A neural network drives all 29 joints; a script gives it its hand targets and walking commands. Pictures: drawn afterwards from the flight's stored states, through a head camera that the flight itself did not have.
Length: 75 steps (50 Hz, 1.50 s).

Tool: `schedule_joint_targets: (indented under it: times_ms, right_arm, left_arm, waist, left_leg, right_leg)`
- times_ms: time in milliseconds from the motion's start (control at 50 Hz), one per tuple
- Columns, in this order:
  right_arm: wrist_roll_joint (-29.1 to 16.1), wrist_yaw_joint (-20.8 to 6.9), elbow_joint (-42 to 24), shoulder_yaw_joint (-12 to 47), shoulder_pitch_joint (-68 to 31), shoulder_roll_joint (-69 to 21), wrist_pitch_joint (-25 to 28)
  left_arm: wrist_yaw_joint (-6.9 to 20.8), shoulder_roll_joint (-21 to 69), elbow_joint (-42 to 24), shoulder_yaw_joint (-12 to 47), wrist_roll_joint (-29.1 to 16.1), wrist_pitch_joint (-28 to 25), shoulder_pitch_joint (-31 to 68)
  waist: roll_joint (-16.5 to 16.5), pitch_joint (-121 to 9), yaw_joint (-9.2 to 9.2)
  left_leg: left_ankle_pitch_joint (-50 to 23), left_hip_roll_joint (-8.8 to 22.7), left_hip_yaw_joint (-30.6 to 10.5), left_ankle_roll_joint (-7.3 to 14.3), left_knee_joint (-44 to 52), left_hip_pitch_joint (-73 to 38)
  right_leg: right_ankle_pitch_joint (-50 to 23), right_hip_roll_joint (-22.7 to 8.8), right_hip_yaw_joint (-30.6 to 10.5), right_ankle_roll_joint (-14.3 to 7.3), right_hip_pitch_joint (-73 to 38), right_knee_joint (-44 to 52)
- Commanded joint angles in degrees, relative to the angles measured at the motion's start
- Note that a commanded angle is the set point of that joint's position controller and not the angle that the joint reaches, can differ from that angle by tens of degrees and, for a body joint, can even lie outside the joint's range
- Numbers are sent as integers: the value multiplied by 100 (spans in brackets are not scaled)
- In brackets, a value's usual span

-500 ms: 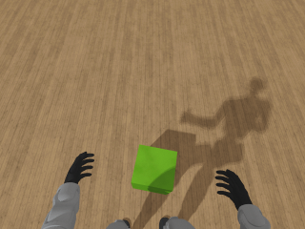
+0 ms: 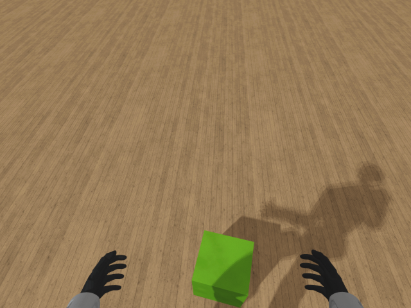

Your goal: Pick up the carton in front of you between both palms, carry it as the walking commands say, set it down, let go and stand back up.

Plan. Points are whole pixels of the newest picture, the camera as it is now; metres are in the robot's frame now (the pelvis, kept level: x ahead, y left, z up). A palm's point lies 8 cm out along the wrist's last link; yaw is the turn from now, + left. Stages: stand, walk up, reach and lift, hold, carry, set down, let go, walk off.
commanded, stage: let go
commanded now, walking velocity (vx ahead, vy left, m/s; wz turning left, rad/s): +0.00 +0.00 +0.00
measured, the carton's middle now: (222, 269) +0.37 -0.06 -0.65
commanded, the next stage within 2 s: stand in 0.16 s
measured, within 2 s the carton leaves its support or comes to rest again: neither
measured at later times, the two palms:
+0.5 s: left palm out of the picture +0.11 +0.28 -0.08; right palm out of the picture +0.13 -0.28 -0.09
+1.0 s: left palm out of the picture +0.09 +0.27 -0.09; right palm out of the picture +0.10 -0.30 -0.10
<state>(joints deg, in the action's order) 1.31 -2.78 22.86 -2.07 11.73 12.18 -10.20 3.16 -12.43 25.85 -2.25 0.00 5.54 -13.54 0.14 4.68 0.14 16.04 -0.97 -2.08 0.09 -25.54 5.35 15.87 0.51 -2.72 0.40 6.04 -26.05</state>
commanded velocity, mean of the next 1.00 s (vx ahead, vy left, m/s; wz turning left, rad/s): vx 0.00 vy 0.00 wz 0.00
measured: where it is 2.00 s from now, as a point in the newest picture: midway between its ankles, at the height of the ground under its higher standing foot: outside the picture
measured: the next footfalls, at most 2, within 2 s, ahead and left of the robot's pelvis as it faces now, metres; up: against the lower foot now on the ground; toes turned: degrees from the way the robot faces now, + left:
none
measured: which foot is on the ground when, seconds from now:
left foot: down 0.00-1.00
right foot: down 0.00-1.00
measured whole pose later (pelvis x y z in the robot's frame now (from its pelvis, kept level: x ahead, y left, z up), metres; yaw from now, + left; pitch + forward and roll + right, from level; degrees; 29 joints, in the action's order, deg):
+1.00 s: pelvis -0.01 -0.02 +0.00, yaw +1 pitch -3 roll +0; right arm 0.8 1.9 46.8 -2.3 12.1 18.1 1.2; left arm -1.2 -16.9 47.1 -3.3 0.9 -0.7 -11.2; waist -1.4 2.1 -0.3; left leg 15.4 0.2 -3.2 -1.3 -27.0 8.6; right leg 15.4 1.7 -1.6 -0.9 9.1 -27.5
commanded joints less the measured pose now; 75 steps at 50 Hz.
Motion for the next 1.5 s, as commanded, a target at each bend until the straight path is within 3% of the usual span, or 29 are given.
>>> schedule_joint_targets:
  times_ms: [0, 140, 160, 180, 240, 360, 700, 1480]
  right_arm:
    - [4, 118, -669, -136, -271, 576, -152]
    - [-17, 170, -789, -57, -375, 552, -363]
    - [-137, 264, 135, -361, -524, 1185, 262]
    - [-90, 293, 207, -377, -378, 1114, 566]
    - [-23, 281, 577, -347, -370, 931, 967]
    - [12, 317, 1038, -328, -330, 1059, 1157]
    - [-22, 461, 1729, -255, -84, 1239, 1213]
    - [-94, 474, 2748, -116, -153, 1526, 1216]
  left_arm:
    - [-77, -485, -538, -113, 15, -76, 240]
    - [-70, -511, -613, -150, 79, 101, 256]
    - [-268, -1076, 299, -458, 150, -181, 212]
    - [-337, -1193, 340, -480, 126, -329, 151]
    - [-358, -996, 522, -451, 153, -553, 339]
    - [-345, -1015, 849, -441, 156, -671, 400]
    - [-453, -1230, 1461, -341, 122, -713, 294]
    - [-456, -1484, 2448, -221, 21, -700, 492]
  waist:
    - [-110, -245, 20]
    - [-109, -36, -7]
    - [-565, -342, -193]
    - [-405, -428, -94]
    - [-39, -397, -53]
    - [51, -512, -47]
    - [-42, -508, -58]
    - [-20, -239, -32]
  left_leg:
    - [-1308, -121, 91, -43, 345, 38]
    - [-952, -152, 134, 29, 336, 23]
    - [-569, 136, 128, -78, -3, 582]
    - [-420, 130, 23, -60, -61, 526]
    - [-173, 197, -100, -42, -76, 513]
    - [-796, 309, -254, 15, -81, 456]
    - [-1208, 438, -382, -3, 9, 411]
    - [-607, 611, -480, 24, 642, 323]
  right_leg:
    - [-876, 369, 295, 83, 102, 216]
    - [-655, 297, 270, 98, 206, 275]
    - [-669, -62, 118, 94, 611, 155]
    - [-646, -144, 1, 37, 525, 157]
    - [-27, -193, -150, -38, 898, 343]
    - [-730, -237, -155, -43, 752, 224]
    - [-1250, -374, -284, -82, 426, 184]
    - [-666, -518, -527, -124, 358, 719]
